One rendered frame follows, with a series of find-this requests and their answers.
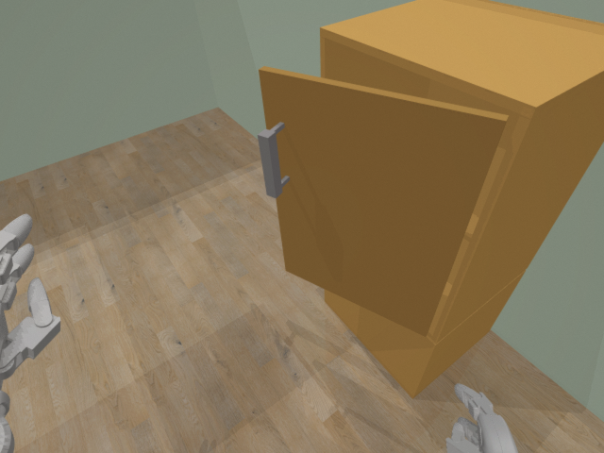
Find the cupboard door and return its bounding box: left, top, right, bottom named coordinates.
left=259, top=66, right=509, bottom=337

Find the robot left hand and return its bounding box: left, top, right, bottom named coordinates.
left=0, top=214, right=60, bottom=390

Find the handle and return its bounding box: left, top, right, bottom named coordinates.
left=258, top=122, right=290, bottom=198

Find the robot right hand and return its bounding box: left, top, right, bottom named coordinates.
left=446, top=383, right=518, bottom=453

